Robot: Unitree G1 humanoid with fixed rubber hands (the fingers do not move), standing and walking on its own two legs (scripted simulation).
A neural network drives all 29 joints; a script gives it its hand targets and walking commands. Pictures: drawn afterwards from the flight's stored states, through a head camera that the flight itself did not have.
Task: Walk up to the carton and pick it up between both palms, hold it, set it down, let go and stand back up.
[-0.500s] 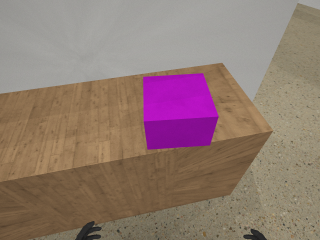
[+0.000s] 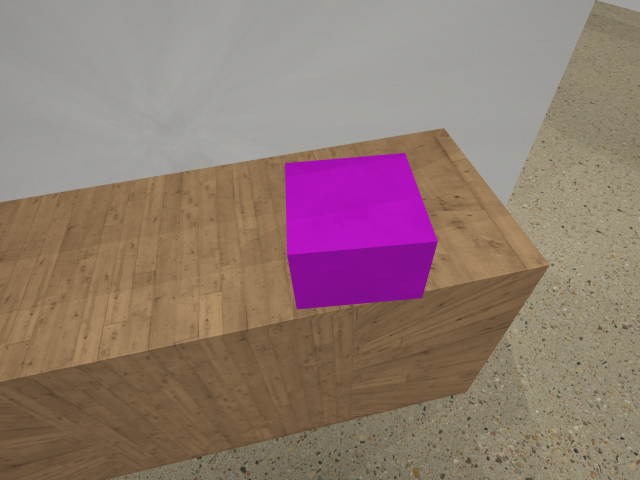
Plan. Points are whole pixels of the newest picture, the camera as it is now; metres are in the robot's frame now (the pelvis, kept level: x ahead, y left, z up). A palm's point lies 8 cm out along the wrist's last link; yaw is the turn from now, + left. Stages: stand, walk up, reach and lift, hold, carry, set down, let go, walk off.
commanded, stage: walk up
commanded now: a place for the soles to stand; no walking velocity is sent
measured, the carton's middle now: (352, 229) +0.53 -0.04 -0.04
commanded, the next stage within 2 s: none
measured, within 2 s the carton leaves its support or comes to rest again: neither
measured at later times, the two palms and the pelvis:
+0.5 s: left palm out of the picture +0.14 +0.13 -0.13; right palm out of the picture +0.12 -0.37 -0.16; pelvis +0.08 -0.11 -0.02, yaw +4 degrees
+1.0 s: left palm out of the picture +0.12 +0.17 -0.13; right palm (569, 431) +0.21 -0.32 -0.13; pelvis +0.08 -0.09 -0.01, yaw +11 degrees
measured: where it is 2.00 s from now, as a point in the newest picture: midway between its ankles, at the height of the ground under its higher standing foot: outside the picture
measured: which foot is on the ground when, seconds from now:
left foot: down 0.00-0.40, up 0.42-0.78, down 0.80-1.00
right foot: down 0.00-0.06, up 0.08-0.36, down 0.38-1.00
